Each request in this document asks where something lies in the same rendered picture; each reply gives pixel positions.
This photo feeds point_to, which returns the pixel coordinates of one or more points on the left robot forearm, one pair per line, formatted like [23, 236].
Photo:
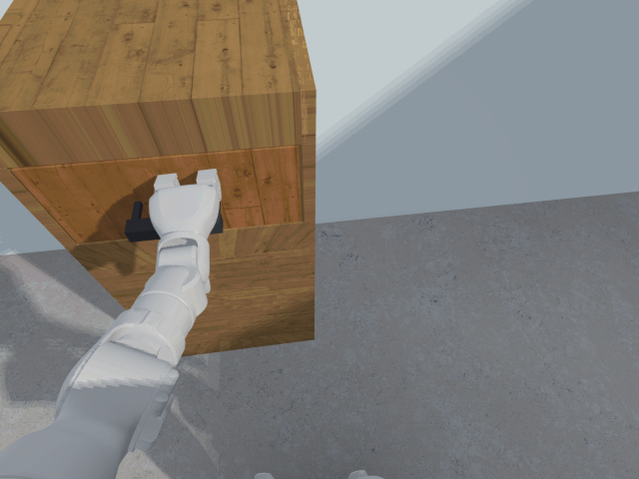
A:
[165, 311]

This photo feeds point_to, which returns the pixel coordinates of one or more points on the left robot upper arm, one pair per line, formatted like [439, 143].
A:
[119, 402]

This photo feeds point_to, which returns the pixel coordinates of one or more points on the handle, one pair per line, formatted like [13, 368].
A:
[138, 229]

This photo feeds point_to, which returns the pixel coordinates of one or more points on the cabinet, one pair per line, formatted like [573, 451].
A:
[96, 80]

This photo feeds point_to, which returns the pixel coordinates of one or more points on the drawer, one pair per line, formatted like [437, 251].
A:
[93, 200]

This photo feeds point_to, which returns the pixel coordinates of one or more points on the left robot hand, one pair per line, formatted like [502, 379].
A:
[188, 208]

